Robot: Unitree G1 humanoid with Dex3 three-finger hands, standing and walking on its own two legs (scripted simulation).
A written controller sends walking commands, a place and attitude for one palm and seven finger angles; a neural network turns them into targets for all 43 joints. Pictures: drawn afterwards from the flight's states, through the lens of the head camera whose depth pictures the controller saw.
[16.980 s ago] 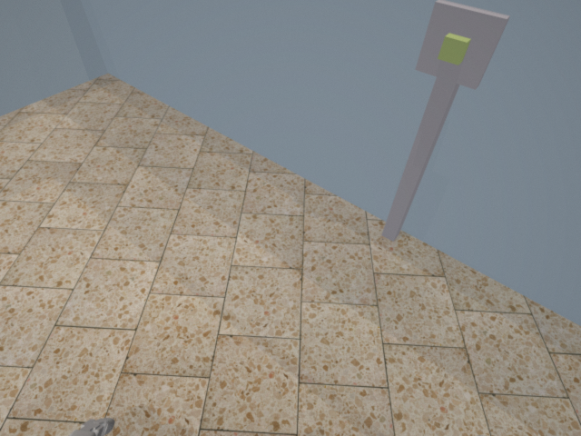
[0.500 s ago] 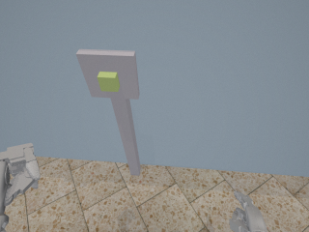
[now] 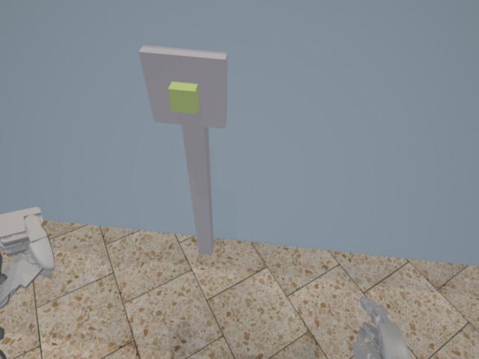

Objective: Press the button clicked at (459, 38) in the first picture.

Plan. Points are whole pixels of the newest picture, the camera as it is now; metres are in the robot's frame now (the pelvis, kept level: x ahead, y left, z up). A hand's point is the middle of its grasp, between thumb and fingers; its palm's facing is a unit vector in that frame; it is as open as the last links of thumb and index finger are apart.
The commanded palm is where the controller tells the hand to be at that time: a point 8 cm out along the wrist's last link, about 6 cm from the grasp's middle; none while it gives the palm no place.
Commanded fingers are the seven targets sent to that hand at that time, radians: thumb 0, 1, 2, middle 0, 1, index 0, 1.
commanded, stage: step back with the hand held close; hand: left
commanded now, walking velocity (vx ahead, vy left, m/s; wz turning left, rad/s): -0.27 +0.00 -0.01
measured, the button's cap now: (184, 97) +0.62 +0.17 +0.10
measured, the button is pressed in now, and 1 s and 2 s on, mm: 0 0 0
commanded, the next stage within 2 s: stop stepping back and stand still in 0.60 s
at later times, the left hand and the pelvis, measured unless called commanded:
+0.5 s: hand out of the picture +0.11 +0.27 +0.18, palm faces +0.39 -0.81 -0.44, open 3.1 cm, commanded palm +0.04 +0.30 +0.19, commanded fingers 0.00 0.90 0.90 -1.30 -1.50 -1.30 -1.50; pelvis -0.08 +0.02 +0.01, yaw +2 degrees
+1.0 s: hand out of the picture +0.00 +0.26 +0.18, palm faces +0.24 -0.86 -0.45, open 3.1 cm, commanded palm -0.05 +0.30 +0.19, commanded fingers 0.00 0.90 0.90 -1.30 -1.50 -1.30 -1.50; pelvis -0.20 +0.03 +0.01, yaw -4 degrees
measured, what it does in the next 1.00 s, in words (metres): walks backwards: right foot, then right foot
